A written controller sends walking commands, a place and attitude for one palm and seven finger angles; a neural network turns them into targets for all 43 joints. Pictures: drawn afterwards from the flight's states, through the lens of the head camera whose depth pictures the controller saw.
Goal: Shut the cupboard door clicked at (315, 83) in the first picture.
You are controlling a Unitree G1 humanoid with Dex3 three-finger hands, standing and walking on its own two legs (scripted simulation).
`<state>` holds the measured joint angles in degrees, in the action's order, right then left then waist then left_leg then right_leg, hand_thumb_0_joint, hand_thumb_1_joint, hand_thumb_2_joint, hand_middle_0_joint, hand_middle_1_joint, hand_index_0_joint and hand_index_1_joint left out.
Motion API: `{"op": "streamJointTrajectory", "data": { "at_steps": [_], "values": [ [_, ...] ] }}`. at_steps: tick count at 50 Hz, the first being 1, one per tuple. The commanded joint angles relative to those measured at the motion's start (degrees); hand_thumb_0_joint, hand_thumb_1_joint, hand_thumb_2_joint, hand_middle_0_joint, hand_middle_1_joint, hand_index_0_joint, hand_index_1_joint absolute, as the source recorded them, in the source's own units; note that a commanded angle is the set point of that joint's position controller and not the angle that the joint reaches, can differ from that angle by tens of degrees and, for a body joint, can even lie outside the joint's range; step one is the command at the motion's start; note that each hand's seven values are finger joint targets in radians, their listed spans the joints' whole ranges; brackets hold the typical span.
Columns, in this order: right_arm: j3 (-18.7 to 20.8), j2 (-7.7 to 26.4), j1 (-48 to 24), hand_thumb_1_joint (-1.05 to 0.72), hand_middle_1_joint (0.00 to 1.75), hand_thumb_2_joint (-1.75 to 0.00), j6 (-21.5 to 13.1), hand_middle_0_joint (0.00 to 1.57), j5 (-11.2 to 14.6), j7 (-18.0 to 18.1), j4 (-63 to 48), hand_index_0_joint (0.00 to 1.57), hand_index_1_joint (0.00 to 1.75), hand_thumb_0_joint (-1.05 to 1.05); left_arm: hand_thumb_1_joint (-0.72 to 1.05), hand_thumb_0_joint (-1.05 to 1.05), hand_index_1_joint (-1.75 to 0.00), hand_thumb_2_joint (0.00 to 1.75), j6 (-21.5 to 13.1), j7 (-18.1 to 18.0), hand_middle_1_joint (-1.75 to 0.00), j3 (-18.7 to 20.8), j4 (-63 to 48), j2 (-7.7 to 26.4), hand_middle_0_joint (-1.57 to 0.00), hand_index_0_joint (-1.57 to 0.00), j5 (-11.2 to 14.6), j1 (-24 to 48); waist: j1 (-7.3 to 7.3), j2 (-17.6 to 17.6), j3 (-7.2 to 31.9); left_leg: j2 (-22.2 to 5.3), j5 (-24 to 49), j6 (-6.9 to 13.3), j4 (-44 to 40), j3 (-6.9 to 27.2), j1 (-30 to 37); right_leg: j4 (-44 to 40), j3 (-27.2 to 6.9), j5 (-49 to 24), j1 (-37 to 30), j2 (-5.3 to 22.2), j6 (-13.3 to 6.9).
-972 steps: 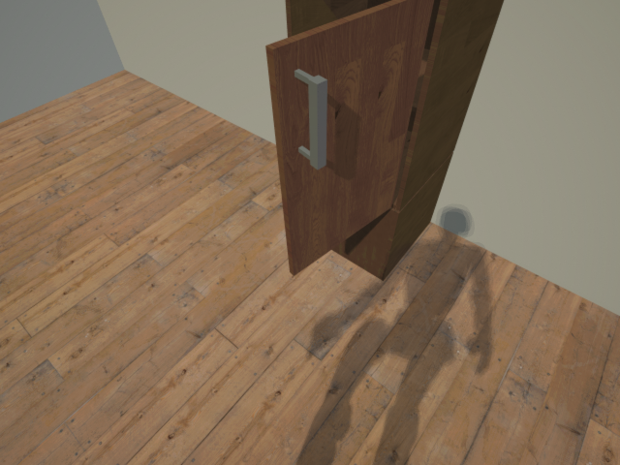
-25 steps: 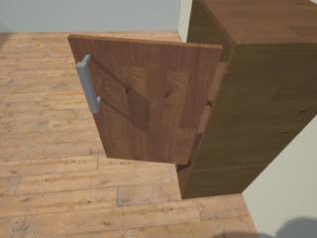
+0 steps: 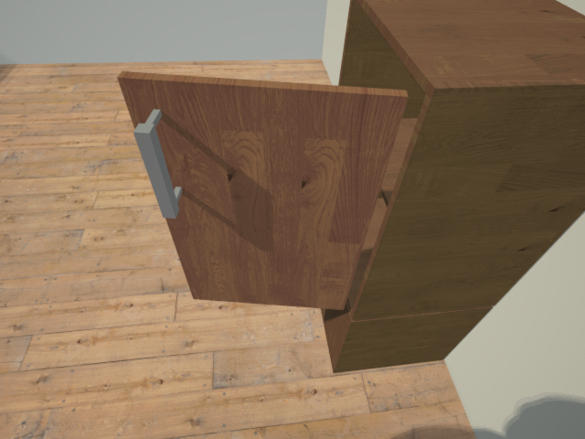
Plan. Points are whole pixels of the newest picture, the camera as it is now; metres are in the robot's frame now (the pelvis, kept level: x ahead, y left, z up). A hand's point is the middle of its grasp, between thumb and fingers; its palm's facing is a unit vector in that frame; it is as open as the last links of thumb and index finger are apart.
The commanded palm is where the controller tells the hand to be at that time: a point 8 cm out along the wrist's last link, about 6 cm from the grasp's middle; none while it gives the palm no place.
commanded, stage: look again from close up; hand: left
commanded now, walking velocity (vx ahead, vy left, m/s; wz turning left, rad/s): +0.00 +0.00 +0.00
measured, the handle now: (163, 166) +0.46 +0.23 +0.12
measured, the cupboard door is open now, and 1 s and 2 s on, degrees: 79 79 79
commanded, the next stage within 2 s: raise the hand and make a fist in 0.60 s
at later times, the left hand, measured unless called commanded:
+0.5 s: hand out of the picture -0.02 +0.15 -0.18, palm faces +0.05 -0.99 -0.12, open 7.4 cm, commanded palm none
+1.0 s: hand (200, 352) +0.22 +0.14 +0.02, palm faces +0.05 -1.00 +0.05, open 6.7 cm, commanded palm +0.12 +0.21 -0.04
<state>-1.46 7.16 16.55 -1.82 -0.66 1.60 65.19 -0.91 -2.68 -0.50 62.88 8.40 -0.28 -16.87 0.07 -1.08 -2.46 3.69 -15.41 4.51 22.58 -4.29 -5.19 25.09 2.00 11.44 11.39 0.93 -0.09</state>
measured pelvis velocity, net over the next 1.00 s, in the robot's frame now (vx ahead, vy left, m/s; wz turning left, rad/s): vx -0.01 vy -0.01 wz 0.03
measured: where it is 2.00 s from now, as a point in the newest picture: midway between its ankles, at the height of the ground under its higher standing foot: outside the picture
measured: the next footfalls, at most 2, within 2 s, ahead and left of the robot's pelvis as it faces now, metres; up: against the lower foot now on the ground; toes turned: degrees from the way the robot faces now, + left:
none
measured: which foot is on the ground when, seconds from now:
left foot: down 0.00-1.00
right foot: down 0.00-1.00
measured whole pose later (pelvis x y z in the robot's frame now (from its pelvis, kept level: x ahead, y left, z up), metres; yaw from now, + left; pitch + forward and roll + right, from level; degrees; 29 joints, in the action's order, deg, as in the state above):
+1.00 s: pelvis -0.01 -0.01 -0.03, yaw +2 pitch +5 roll +1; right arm 1.8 14.8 16.0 -18.5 0.7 0.1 39.7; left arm -20.9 5.0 1.8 4.1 7.2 12.2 -20.2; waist -3.4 -0.1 6.4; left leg 4.0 -23.6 2.9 42.3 -3.7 -24.1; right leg 44.0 3.0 20.1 29.2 0.6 -1.9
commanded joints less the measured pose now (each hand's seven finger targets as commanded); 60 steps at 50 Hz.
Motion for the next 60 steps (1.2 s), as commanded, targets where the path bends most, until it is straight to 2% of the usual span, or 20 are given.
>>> {"op": "streamJointTrajectory", "data": {
  "at_steps": [1,33,34,35,36,37,38,39,41,42,43,45,47,48,50,53,54,57,58,60],
  "values": [
    [0.86,5.8,3.72,-0.9,0.3,-0.9,-0.38,0.2,0.16,0.43,-1.02,0.2,0.3,0.0,0.9,0.0,-0.3,0.9,-0.35,0.17,-0.3,0.38,-1.59,4.01,-0.2,-0.2,-0.24,-4.1,0.26,0.68,-3.39,-9.12,7.11,-2.21,-7.07,8.78,-7.59,-3.04,-5.68,-5.98,-2.29,5.36,-2.33],
    [1.03,4.57,5.38,-0.9,0.3,-0.9,-0.68,0.2,0.37,0.77,-0.3,0.2,0.3,0.0,0.9,0.0,-0.3,0.9,-0.33,0.08,-0.3,0.46,-0.78,2.39,-0.2,-0.2,-0.47,-6.38,0.31,0.71,-3.68,-9.68,7.45,-2.18,-8.24,9.16,-6.64,-2.71,-4.95,-5.7,-1.32,4.92,-1.77],
    [1.05,4.77,5.48,-0.9,0.3,-0.9,-0.78,0.2,0.3,0.81,-0.37,0.2,0.3,0.0,0.9,0.0,-0.3,0.9,-0.4,0.06,-0.3,0.5,-0.83,2.18,-0.2,-0.2,-0.43,-6.5,0.3,0.87,-3.01,-9.58,8.92,-2.26,-7.88,9.1,-6.21,-2.45,-5.04,-6.45,-1.49,5.02,-1.82],
    [1.17,8.05,-0.56,-0.9,0.3,-0.9,-1.08,0.2,1.02,0.18,-4.97,0.2,0.3,0.0,0.9,0.0,-0.3,0.9,-1.32,-1.95,-0.3,0.1,1.64,5.31,-0.2,-0.2,-1.24,-8.56,1.86,1.95,-2.81,-11.25,23.29,-3.3,2.19,6.72,-8.29,-0.55,-4.59,-16.86,0.49,6.56,-1.13],
    [4.14,21.15,6.59,-0.9,0.3,-0.9,-11.57,0.2,1.01,4.88,-25.35,0.2,0.3,0.0,0.9,0.0,-0.3,0.9,-15.05,-2.23,-0.3,16.95,-95.99,31.41,-0.2,-0.2,6.81,41.86,-11.68,7.71,24.52,-8.3,34.26,-4.97,0.64,11.08,9.68,8.09,-0.12,-13.56,-1.53,-1.55,0.35],
    [-0.68,12.1,1.25,-0.9,0.3,-0.9,-16.78,0.2,3.26,5.45,-22.52,0.2,0.3,0.0,0.9,0.0,-0.32,0.9,-10.96,-2.89,-0.32,0.49,-81.43,10.38,-0.22,-0.22,7.13,7.27,-3.85,19.58,26.24,-8.55,33.76,-7.02,-0.96,8.25,13.87,10.32,1.96,3.96,4.58,-3.92,-1.36],
    [0.37,13.62,-0.23,-0.9,0.3,-0.9,-18.61,0.2,2.08,4.94,-18.96,0.2,0.3,0.0,0.9,0.0,-0.34,0.9,-7.76,-5.28,-0.34,2.67,-77.31,8.81,-0.24,-0.24,9.1,7.01,-2.62,19.37,21.99,-8.74,31.52,-9.65,-4.3,8.66,8.07,10.55,1.19,7.46,5.02,-3.61,-1.57],
    [0.34,9.65,-0.57,-0.9,0.3,-0.9,-19.25,0.2,3.04,2.89,-17.75,0.2,0.3,0.0,0.9,0.0,-0.36,0.9,0.14,-5.35,-0.36,-6.92,-59.29,-4.96,-0.25,-0.25,8.45,-8.66,-1.93,13.89,9.68,-7.79,21.61,-9.05,-5.46,10.6,-1.92,11.63,1.21,9.58,8.72,-1.11,-1.36],
    [2.04,13.6,-1.49,-0.9,0.3,-0.9,-20.91,0.2,3.95,1.77,-23.93,0.2,0.3,0.0,0.9,0.0,-0.4,0.9,-1.55,-4.68,-0.4,-8.7,-71.85,-4.61,-0.29,-0.29,10.24,-1.67,-3.08,10.36,-0.26,-6.43,4.87,-7.2,-0.45,10.47,-9.96,6.52,2.03,4.23,8.59,0.2,-1.68],
    [2.16,14.16,-2.64,-0.9,0.3,-0.9,-21.8,0.2,3.52,1.66,-25.99,0.2,0.3,0.0,0.9,0.0,-0.42,0.9,-4.06,-3.93,-0.42,-7.75,-70.44,-3.08,-0.31,-0.31,9.47,-0.31,-3.99,3.51,-3.45,-5.29,0.87,-5.88,2.51,10.57,-13.91,4.12,1.64,4.09,9.61,0.45,-1.72],
    [2.94,14.43,-2.41,-0.9,0.3,-0.9,-22.24,0.2,2.81,1.28,-28.16,0.2,0.3,0.0,0.9,0.0,-0.44,0.9,-6.22,-3.21,-0.44,-4.77,-68.51,-0.59,-0.33,-0.33,8.97,-1.09,-4.48,-2.82,-3.2,-3.98,-0.91,-5.49,5.45,10.8,-17.21,3.12,1.07,7.52,11.18,0.9,-2.02],
    [4.33,14.05,-2.39,-0.9,0.3,-0.9,-21.97,0.2,1.94,0.39,-31.73,0.2,0.3,0.0,0.9,0.0,-0.48,0.9,-12.25,0.89,-0.48,-2.49,-58.02,-2.54,-0.36,-0.36,9.62,-12.89,-1.75,-23.12,-2.97,-2.97,-4.29,-4.51,11.08,9.79,-24.44,5.46,1.67,16.22,17.13,0.32,-1.5],
    [5.64,13.92,-4.62,-0.9,0.3,-0.9,-20.8,0.2,1.4,-0.75,-34.96,0.2,0.3,0.0,0.9,0.0,-0.52,0.9,-20.31,7.84,-0.52,2.5,-54.01,-1.48,-0.4,-0.4,12.76,-25.86,1.93,-30.92,0.69,-1.53,-4.57,-5.09,16.34,6.97,-31.25,8.05,-0.22,18.12,16.58,0.58,-1.1],
    [6.31,14.21,-5.44,-0.9,0.3,-0.9,-19.49,0.2,1.58,-1.96,-36.36,0.2,0.3,0.0,0.9,0.0,-0.54,0.9,-23.94,11.88,-0.54,6.98,-52.42,1.95,-0.42,-0.42,14.08,-29.96,4.27,-25.42,3.27,-0.87,-3.78,-6.27,18.14,5.61,-32.73,10.35,-2.0,14.29,14.18,1.55,-1.77],
    [6.98,14.96,-8.89,-0.9,0.3,-0.9,-17.03,0.2,1.18,-3.18,-40.63,0.2,0.3,0.0,0.9,0.0,-0.58,0.9,-29.98,18.21,-0.58,13.23,-55.95,7.86,-0.46,-0.46,15.19,-28.97,4.92,-12.49,7.97,0.23,-1.75,-6.64,22.15,4.09,-34.61,16.1,-4.39,3.86,11.05,3.02,-2.59],
    [6.31,13.31,-11.31,-0.9,0.3,-0.9,-13.84,0.2,1.21,-3.27,-45.06,0.2,0.3,0.0,0.9,0.0,-0.64,0.9,-28.82,17.33,-0.64,16.35,-69.62,14.3,-0.51,-0.51,12.21,-23.97,7.86,14.41,12.54,0.56,3.94,-5.91,22.6,2.6,-32.87,22.88,-2.56,-1.06,12.17,1.3,-4.34],
    [5.72,12.72,-12.03,-0.9,0.3,-0.9,-13.37,0.2,1.33,-3.27,-46.91,0.2,0.3,0.0,0.9,0.0,-0.66,0.9,-28.16,16.15,-0.66,13.95,-75.2,12.68,-0.53,-0.53,12.18,-21.02,7.04,17.72,13.88,-0.32,6.23,-6.2,22.38,3.13,-31.15,24.88,-1.02,-2.04,14.44,0.1,-4.57],
    [5.7,11.42,-6.73,-0.9,0.3,-0.9,-13.27,0.2,0.95,-2.62,-47.07,0.2,0.3,0.0,0.9,0.0,-0.72,0.9,-31.14,12.31,-0.72,14.38,-89.65,11.92,-0.58,-0.58,14.52,-14.24,3.38,17.14,23.57,-1.79,13.42,-4.76,26.9,4.97,-25.48,25.56,-1.4,-7.51,16.98,-1.07,-3.37],
    [5.39,12.02,-5.34,-0.9,0.3,-0.9,-13.4,0.2,0.63,-2.16,-47.03,0.2,0.3,0.0,0.9,0.0,-0.74,0.9,-33.24,12.22,-0.74,13.26,-95.28,11.82,-0.6,-0.6,15.83,-8.72,0.42,11.91,24.86,-2.07,11.33,-4.21,28.71,6.24,-25.93,25.83,-2.26,-7.47,18.14,-1.63,-2.57],
    [5.05,12.56,-5.51,-0.9,0.3,-0.9,-14.21,0.2,1.47,-1.18,-45.27,0.2,0.3,0.0,0.9,0.0,-0.78,0.9,-36.43,14.38,-0.78,6.83,-94.48,6.91,-0.64,-0.64,17.15,-7.22,-3.02,5.47,20.89,-2.6,5.6,-3.41,30.94,7.4,-28.2,24.23,-3.98,-4.07,22.03,-1.51,-1.68]
  ]
}}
